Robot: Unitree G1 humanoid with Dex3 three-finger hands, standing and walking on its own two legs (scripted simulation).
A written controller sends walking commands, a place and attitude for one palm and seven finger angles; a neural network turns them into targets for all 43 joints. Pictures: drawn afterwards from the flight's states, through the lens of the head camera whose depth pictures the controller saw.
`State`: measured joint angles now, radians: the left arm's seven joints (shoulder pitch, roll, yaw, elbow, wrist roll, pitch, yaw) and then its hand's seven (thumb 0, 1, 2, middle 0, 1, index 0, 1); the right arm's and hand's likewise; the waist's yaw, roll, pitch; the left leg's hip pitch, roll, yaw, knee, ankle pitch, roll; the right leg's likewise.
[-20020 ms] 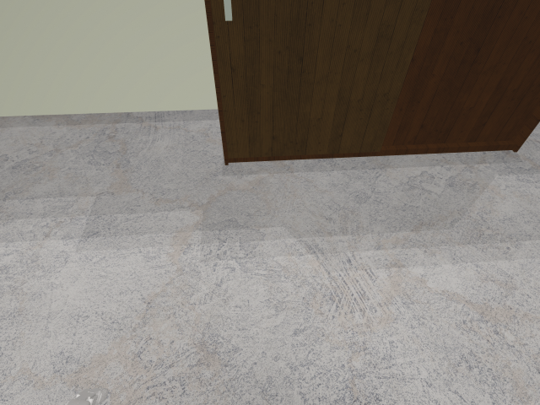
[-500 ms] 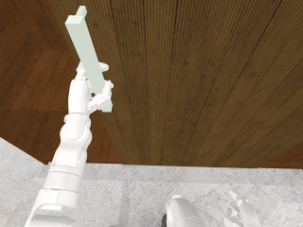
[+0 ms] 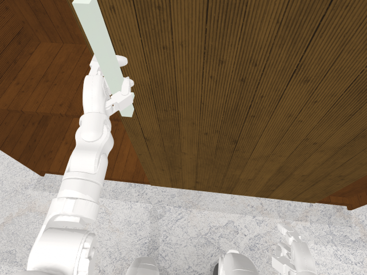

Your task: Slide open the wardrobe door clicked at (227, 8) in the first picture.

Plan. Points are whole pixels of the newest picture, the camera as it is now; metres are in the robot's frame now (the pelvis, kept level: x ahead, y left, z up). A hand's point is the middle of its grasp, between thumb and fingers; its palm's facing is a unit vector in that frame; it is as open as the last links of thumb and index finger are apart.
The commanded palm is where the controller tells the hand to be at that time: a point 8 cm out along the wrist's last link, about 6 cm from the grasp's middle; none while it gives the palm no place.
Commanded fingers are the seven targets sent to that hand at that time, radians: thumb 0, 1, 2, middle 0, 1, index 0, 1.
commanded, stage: step sideways, sliding the door along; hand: left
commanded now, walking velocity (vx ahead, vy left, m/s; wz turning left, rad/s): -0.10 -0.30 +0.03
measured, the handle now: (114, 63) +0.47 +0.21 +0.15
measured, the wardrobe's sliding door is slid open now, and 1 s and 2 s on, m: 0.65 0.70 0.70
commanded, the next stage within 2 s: stop walking and hold the door there in 0.36 s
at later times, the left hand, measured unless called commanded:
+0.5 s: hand (152, 92) +0.43 +0.13 +0.12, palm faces +0.46 -0.89 -0.09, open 6.8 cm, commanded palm +0.39 +0.15 +0.11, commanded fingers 0.00 0.90 0.90 -0.45 -1.40 -0.45 -1.40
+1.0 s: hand (150, 93) +0.43 +0.13 +0.12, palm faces +0.53 -0.82 -0.23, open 6.5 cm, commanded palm +0.39 +0.15 +0.11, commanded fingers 0.00 0.90 0.90 -0.45 -1.40 -0.45 -1.40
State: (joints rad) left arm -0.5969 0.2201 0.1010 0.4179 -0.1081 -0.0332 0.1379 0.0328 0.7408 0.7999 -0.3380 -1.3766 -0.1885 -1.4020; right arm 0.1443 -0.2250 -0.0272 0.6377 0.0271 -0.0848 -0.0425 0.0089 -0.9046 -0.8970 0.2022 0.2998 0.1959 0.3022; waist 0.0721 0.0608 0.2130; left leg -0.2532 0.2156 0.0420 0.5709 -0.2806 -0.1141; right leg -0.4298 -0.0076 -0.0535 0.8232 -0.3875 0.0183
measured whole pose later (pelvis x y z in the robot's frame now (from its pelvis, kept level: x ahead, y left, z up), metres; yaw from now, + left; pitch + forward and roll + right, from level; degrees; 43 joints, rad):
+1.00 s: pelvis +0.04 -0.19 +0.01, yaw +2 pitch +0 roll +0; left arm -0.51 0.48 0.37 0.75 -0.04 -0.08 0.15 -0.06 0.61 0.77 -0.32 -1.28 -0.29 -1.37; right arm 0.23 -0.35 -0.04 0.68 0.05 -0.05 -0.10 0.01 -0.91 -0.90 0.20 0.30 0.19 0.30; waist -0.03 0.01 0.06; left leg -0.25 0.02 0.08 0.53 -0.27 0.01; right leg -0.32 0.00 -0.04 0.53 -0.20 -0.01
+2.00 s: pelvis -0.02 -0.10 +0.00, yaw -2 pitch +0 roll -1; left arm -0.69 0.45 0.27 0.97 -0.03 -0.16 0.10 -0.07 0.63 0.72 -0.29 -1.32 -0.34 -1.39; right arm 0.24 -0.30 0.00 0.71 0.03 -0.02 -0.11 0.01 -0.90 -0.90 0.20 0.30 0.20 0.30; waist -0.05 0.04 0.07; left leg -0.31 -0.01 0.16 0.54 -0.23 0.09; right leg -0.44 -0.08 -0.02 0.90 -0.46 0.04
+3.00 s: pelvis -0.02 -0.12 +0.01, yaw -4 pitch +2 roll -1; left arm -0.69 0.53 0.30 1.05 -0.06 -0.11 0.08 -0.04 0.65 0.78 -0.25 -1.25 -0.35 -1.37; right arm 0.30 -0.30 0.04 0.71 0.04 -0.02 -0.12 0.01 -0.90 -0.90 0.21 0.30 0.20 0.30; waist -0.05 0.04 0.01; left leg -0.35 0.05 0.18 0.51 -0.20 0.05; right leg -0.17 0.04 -0.06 0.47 -0.34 -0.04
